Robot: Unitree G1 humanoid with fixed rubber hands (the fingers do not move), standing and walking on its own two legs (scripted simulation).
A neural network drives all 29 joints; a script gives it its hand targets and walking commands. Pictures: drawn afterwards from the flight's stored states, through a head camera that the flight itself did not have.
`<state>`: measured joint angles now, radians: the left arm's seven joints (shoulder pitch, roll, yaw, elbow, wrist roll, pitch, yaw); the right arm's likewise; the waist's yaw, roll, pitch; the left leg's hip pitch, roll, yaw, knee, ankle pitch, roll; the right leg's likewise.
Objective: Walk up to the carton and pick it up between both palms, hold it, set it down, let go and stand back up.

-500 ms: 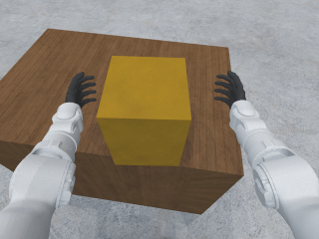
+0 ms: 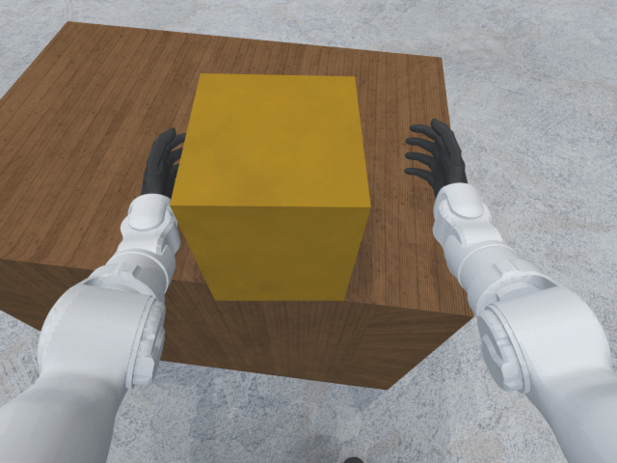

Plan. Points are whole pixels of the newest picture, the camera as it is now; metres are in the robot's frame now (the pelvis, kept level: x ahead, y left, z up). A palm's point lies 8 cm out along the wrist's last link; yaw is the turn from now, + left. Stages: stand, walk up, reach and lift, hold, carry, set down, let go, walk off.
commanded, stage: reach and lift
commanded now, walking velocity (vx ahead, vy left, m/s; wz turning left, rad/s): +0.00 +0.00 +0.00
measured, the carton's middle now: (279, 198) +0.48 +0.05 +0.02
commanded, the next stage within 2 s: none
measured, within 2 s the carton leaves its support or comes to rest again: leaves its support in 1.98 s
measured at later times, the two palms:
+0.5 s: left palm (171, 180) +0.46 +0.18 +0.08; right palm (408, 173) +0.46 -0.12 +0.09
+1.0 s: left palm (166, 199) +0.44 +0.19 +0.07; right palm (398, 184) +0.44 -0.10 +0.09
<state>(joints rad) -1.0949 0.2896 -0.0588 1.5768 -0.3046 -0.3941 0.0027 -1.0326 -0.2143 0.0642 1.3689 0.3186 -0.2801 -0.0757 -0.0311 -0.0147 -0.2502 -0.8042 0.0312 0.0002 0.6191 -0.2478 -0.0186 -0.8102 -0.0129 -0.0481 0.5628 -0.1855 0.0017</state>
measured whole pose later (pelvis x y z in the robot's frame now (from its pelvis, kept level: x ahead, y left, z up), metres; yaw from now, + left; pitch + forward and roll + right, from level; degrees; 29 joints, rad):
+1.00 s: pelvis +0.03 +0.00 +0.03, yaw +1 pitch +9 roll -1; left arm -0.83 0.01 0.59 1.04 0.47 -0.20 0.00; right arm -0.82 0.19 -0.75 0.93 -0.58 -0.26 -0.07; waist 0.02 -0.03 0.00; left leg -0.30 0.02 0.00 0.32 -0.18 -0.01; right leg -0.30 -0.02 -0.06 0.26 -0.12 0.01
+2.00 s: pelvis +0.03 +0.01 +0.03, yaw +0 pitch +6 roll -1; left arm -0.75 -0.05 0.55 0.94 0.42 -0.14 0.01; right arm -0.72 0.15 -0.65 0.95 -0.46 -0.30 -0.06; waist 0.01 -0.04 0.00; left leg -0.25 0.03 0.02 0.33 -0.19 -0.01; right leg -0.25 -0.01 -0.04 0.25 -0.12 0.01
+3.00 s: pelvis +0.00 +0.00 +0.03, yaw +0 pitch -6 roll -1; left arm -0.65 -0.09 0.38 0.54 0.38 0.30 0.01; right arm -0.67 0.08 -0.33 0.82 -0.14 -0.06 -0.09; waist -0.04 -0.08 0.08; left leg 0.00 0.02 0.03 0.27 -0.16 -0.01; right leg -0.01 -0.02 -0.04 0.22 -0.10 0.01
